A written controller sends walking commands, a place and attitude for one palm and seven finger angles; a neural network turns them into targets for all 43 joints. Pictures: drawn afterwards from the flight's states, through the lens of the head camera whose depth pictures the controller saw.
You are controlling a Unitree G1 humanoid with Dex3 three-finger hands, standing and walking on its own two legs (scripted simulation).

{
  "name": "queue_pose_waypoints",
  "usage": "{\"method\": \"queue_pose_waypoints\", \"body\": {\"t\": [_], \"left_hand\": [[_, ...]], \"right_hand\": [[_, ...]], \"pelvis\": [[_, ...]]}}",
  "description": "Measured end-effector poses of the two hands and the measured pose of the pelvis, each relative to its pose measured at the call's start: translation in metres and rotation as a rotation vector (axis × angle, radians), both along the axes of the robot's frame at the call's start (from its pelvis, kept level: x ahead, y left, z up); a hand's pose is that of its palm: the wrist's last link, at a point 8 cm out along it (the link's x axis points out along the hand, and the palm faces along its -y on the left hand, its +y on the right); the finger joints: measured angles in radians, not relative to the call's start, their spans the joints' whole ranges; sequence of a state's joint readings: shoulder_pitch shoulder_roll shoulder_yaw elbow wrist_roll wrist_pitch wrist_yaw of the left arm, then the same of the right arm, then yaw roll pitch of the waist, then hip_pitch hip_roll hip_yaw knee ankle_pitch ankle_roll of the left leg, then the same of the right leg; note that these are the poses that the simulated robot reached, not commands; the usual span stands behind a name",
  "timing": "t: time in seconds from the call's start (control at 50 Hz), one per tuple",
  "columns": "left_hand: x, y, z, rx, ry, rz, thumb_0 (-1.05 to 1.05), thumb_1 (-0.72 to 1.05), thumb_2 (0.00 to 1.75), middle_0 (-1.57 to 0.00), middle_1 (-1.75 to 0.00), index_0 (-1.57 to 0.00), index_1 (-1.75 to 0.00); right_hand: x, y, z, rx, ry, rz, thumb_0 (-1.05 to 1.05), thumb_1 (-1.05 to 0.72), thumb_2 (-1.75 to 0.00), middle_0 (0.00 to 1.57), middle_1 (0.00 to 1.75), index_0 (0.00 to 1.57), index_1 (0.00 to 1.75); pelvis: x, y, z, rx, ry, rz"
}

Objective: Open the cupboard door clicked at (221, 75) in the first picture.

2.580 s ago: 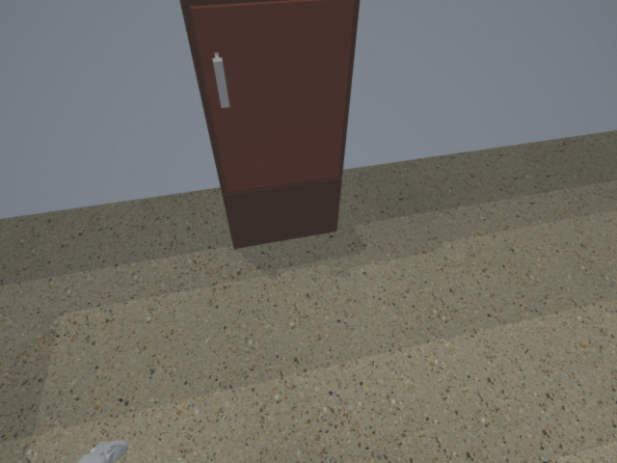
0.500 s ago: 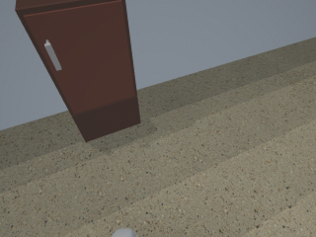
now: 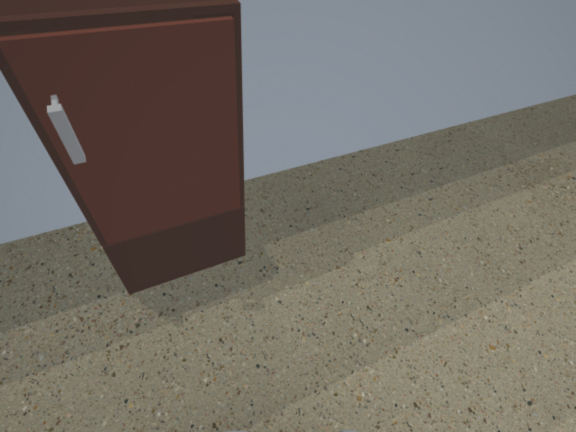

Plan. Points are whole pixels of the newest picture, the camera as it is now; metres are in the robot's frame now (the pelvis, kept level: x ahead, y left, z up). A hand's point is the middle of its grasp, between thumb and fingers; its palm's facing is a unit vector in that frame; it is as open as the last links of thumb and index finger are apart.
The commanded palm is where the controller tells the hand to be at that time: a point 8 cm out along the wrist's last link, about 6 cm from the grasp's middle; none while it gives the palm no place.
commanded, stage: turn to face it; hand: left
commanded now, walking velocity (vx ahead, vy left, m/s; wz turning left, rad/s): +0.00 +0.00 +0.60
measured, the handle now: (67, 129) +0.63 +0.50 +0.00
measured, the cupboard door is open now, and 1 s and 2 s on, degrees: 0 0 0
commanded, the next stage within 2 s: take the last steps up to it in 0.70 s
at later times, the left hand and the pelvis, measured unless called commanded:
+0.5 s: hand out of the picture +0.09 +0.24 -0.16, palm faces +0.30 -0.92 -0.25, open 7.3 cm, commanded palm none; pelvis +0.06 +0.01 +0.02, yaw +16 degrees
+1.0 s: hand out of the picture +0.06 +0.12 -0.14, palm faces +0.45 -0.85 -0.28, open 7.3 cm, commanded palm none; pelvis +0.10 -0.09 +0.01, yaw +26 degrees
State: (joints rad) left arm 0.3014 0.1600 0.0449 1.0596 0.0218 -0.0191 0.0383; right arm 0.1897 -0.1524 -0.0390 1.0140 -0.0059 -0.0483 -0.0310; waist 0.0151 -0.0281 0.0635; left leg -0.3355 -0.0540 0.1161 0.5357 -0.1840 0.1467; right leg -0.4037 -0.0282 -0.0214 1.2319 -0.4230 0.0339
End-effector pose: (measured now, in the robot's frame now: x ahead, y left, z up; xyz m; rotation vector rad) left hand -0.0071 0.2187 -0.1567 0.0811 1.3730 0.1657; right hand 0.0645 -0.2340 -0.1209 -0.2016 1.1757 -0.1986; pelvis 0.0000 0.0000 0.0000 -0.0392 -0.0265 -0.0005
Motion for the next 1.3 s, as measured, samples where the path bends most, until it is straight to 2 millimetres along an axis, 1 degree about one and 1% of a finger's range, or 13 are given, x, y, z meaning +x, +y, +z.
{"method": "queue_pose_waypoints", "body": {"t": [0.06, 0.1, 0.14, 0.2, 0.28, 0.42, 0.6, 0.76, 0.92, 0.98, 1.08, 1.2, 1.3], "left_hand": [[0.046, 0.014, 0.007, 0.006, -0.114, 0.016, 0.0, 0.91, 0.9, -0.2, -0.3, -0.2, -0.3], [0.069, 0.022, 0.01, 0.009, -0.166, 0.028, 0.0, 0.91, 0.9, -0.19, -0.3, -0.2, -0.3], [0.083, 0.029, 0.014, 0.014, -0.195, 0.042, 0.0, 0.91, 0.9, -0.19, -0.3, -0.2, -0.3], [0.094, 0.038, 0.017, 0.026, -0.204, 0.064, 0.0, 0.91, 0.9, -0.2, -0.3, -0.2, -0.3], [0.095, 0.049, 0.02, 0.048, -0.184, 0.1, 0.0, 0.91, 0.9, -0.2, -0.3, -0.2, -0.3], [0.081, 0.063, 0.027, 0.099, -0.137, 0.174, 0.0, 0.91, 0.9, -0.2, -0.3, -0.2, -0.3], [0.064, 0.056, 0.038, 0.149, -0.111, 0.254, 0.0, 0.91, 0.9, -0.2, -0.3, -0.2, -0.3], [0.061, 0.024, 0.045, 0.166, -0.129, 0.305, 0.0, 0.91, 0.9, -0.2, -0.3, -0.2, -0.3], [0.057, -0.028, 0.045, 0.189, -0.152, 0.33, 0.0, 0.91, 0.9, -0.2, -0.3, -0.2, -0.3], [0.047, -0.052, 0.046, 0.18, -0.138, 0.358, 0.0, 0.91, 0.9, -0.2, -0.3, -0.2, -0.3], [0.024, -0.089, 0.053, 0.143, -0.098, 0.429, 0.0, 0.91, 0.9, -0.2, -0.3, -0.21, -0.3], [-0.007, -0.127, 0.051, 0.085, 0.0, 0.536, 0.0, 0.91, 0.9, -0.2, -0.3, -0.21, -0.3], [-0.031, -0.15, 0.048, 0.018, 0.11, 0.62, 0.0, 0.91, 0.9, -0.2, -0.3, -0.21, -0.3]], "right_hand": [[-0.003, -0.001, 0.007, -0.028, 0.064, 0.022, -0.03, -0.95, -0.9, 0.2, 0.3, 0.2, 0.3], [-0.005, 0.0, 0.01, -0.036, 0.097, 0.03, -0.02, -0.94, -0.9, 0.2, 0.3, 0.2, 0.3], [-0.004, 0.002, 0.013, -0.04, 0.119, 0.032, -0.01, -0.94, -0.9, 0.2, 0.3, 0.2, 0.3], [-0.001, 0.007, 0.015, -0.038, 0.138, 0.036, -0.01, -0.93, -0.9, 0.2, 0.3, 0.2, 0.3], [0.005, 0.013, 0.015, -0.031, 0.156, 0.049, 0.0, -0.92, -0.9, 0.2, 0.3, 0.2, 0.3], [0.019, 0.016, 0.012, -0.021, 0.202, 0.105, 0.0, -0.91, -0.9, 0.2, 0.3, 0.2, 0.3], [0.055, -0.002, 0.009, -0.03, 0.224, 0.208, 0.0, -0.91, -0.9, 0.2, 0.3, 0.2, 0.3], [0.102, -0.027, 0.006, -0.034, 0.179, 0.306, 0.0, -0.91, -0.9, 0.2, 0.3, 0.2, 0.3], [0.156, -0.057, -0.008, 0.011, 0.096, 0.376, 0.0, -0.91, -0.9, 0.2, 0.3, 0.2, 0.3], [0.173, -0.065, -0.009, 0.025, 0.077, 0.406, 0.0, -0.91, -0.9, 0.2, 0.3, 0.2, 0.3], [0.196, -0.072, -0.003, 0.041, 0.081, 0.455, 0.0, -0.91, -0.9, 0.2, 0.3, 0.2, 0.3], [0.214, -0.062, -0.007, 0.033, 0.151, 0.511, 0.0, -0.91, -0.9, 0.2, 0.3, 0.2, 0.3], [0.234, -0.024, -0.01, 0.039, 0.185, 0.571, 0.0, -0.92, -0.9, 0.19, 0.3, 0.2, 0.3]], "pelvis": [[0.008, 0.008, 0.005, -0.008, 0.007, 0.034], [0.014, 0.011, 0.007, -0.012, 0.013, 0.058], [0.02, 0.014, 0.009, -0.017, 0.018, 0.082], [0.029, 0.017, 0.011, -0.023, 0.026, 0.117], [0.04, 0.019, 0.013, -0.027, 0.035, 0.16], [0.053, 0.016, 0.015, -0.023, 0.05, 0.24], [0.062, -0.001, 0.017, -0.006, 0.054, 0.337], [0.072, -0.029, 0.018, 0.014, 0.044, 0.4], [0.089, -0.072, 0.008, 0.049, 0.044, 0.406], [0.096, -0.085, 0.009, 0.045, 0.026, 0.436], [0.113, -0.091, 0.019, 0.069, 0.015, 0.479], [0.13, -0.081, 0.021, 0.069, 0.016, 0.541], [0.145, -0.059, 0.019, 0.058, 0.03, 0.568]]}}
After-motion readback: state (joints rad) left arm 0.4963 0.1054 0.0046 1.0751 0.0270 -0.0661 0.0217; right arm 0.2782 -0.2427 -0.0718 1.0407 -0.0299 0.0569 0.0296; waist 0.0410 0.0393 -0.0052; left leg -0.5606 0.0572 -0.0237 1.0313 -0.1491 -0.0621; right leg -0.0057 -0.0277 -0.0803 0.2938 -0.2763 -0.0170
